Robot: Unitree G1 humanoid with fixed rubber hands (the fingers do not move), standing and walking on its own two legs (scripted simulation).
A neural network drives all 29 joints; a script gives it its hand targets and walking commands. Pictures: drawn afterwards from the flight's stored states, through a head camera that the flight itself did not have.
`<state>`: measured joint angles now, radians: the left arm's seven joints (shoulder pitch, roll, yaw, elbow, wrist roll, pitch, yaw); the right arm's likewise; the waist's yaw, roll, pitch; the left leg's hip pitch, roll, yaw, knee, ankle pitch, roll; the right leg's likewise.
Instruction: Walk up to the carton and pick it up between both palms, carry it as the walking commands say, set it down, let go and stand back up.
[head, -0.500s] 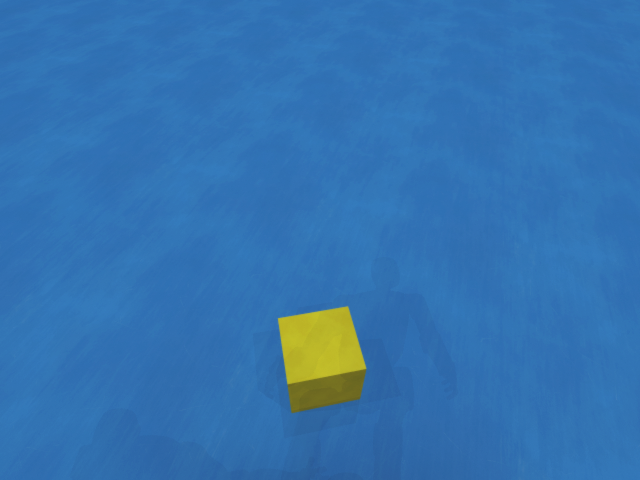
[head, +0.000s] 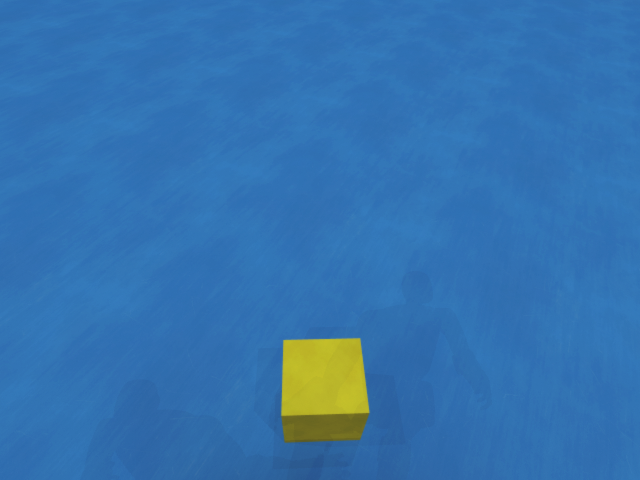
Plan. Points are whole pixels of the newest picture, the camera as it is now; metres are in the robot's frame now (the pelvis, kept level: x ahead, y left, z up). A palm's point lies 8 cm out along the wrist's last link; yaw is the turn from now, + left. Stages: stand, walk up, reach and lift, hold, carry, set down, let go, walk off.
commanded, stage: walk up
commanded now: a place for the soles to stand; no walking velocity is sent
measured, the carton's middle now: (322, 390) +0.50 -0.01 -0.63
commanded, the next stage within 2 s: none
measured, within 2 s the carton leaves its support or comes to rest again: neither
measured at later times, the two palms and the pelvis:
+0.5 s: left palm out of the picture +0.14 +0.26 -0.10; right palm (555, 471) +0.19 -0.31 -0.11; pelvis +0.05 -0.03 +0.01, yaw +2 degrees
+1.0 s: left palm out of the picture +0.13 +0.25 -0.09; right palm out of the picture +0.14 -0.31 -0.09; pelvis +0.05 -0.03 +0.03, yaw +2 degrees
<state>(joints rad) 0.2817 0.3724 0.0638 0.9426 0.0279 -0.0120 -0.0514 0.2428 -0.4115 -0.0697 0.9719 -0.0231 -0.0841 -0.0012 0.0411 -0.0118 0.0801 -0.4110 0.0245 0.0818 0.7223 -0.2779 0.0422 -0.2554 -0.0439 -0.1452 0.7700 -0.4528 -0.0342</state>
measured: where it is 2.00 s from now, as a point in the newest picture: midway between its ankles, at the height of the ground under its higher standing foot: outside the picture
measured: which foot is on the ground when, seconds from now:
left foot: down 0.00-1.00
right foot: down 0.00-0.02, up 0.04-0.14, down 0.16-1.00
